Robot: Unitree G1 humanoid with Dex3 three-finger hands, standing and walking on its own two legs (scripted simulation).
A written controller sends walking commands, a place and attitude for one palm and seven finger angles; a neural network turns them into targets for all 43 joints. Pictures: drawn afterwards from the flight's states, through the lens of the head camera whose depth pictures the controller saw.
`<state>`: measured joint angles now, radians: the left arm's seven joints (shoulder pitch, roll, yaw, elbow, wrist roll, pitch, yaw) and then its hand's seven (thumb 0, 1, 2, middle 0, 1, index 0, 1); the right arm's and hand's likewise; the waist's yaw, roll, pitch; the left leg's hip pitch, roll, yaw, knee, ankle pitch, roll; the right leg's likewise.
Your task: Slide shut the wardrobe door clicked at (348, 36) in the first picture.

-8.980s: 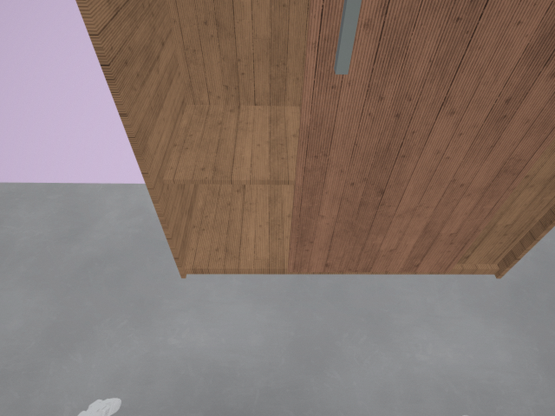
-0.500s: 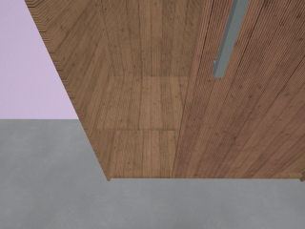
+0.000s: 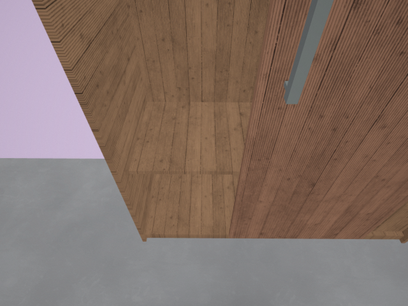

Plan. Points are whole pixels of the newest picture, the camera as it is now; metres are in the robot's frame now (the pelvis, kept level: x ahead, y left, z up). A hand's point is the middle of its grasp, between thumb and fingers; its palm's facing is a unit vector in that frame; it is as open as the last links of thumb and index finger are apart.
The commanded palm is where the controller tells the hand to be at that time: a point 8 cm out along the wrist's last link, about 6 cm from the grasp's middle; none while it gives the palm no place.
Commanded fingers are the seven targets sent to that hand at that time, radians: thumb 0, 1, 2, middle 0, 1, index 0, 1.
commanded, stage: shuffle to correct the standing spot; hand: right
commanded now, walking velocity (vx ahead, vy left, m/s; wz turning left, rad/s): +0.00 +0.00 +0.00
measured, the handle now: (304, 42) +0.53 -0.17 +0.27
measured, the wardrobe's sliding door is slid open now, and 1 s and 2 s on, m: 0.42 0.42 0.42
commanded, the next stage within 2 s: come to a stop and stand still in 0.30 s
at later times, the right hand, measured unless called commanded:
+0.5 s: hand out of the picture -0.02 -0.19 -0.19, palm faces +0.07 +0.99 -0.13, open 7.4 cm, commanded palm none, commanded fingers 0.00 -0.90 -0.90 0.20 0.30 0.20 0.30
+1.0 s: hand out of the picture +0.12 -0.20 -0.19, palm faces +0.07 +0.98 -0.20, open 7.3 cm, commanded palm none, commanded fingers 0.00 -0.90 -0.90 0.20 0.30 0.20 0.30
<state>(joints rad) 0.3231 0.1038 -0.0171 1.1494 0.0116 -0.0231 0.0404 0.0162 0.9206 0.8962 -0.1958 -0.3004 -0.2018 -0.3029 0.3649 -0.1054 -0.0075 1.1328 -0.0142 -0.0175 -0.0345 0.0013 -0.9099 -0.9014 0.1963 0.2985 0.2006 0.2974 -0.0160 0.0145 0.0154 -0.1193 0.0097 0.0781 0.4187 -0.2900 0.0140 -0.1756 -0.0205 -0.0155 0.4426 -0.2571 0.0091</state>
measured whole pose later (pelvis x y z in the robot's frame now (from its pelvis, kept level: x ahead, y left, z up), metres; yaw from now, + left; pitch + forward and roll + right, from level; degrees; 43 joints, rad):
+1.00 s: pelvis +0.06 -0.03 -0.01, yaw -1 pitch -1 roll -1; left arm 0.27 0.12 0.03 1.07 0.02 -0.01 0.05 0.01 0.92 0.90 -0.20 -0.30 -0.20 -0.30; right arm 0.17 -0.15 -0.05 1.02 -0.02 0.02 -0.04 0.00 -0.93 -0.90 0.20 0.30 0.20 0.30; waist -0.01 0.02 0.06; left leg -0.34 0.03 0.05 0.59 -0.24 0.01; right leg -0.13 0.02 -0.09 0.53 -0.39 -0.04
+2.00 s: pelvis +0.02 -0.03 -0.01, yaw -1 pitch -2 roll -1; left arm 0.39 0.12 -0.01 1.08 0.02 -0.03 0.02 0.01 0.91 0.90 -0.19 -0.30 -0.20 -0.30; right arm 0.33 -0.12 0.00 1.10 -0.02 -0.02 -0.04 0.01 -0.93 -0.90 0.20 0.30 0.20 0.30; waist 0.01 -0.03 -0.02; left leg -0.32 0.04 0.05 0.50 -0.14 0.02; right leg -0.12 0.04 -0.09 0.48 -0.31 -0.04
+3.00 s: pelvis +0.04 -0.02 +0.00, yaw -2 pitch -2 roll -1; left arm 0.39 0.09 -0.02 1.14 0.01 -0.04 0.03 0.01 0.91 0.90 -0.19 -0.30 -0.20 -0.30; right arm 0.35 -0.08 0.00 1.13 -0.01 -0.02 -0.04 0.01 -0.92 -0.90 0.20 0.30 0.20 0.30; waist 0.00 -0.01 0.02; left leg -0.27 0.02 0.07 0.45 -0.14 0.03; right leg -0.09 0.02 -0.07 0.43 -0.31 -0.03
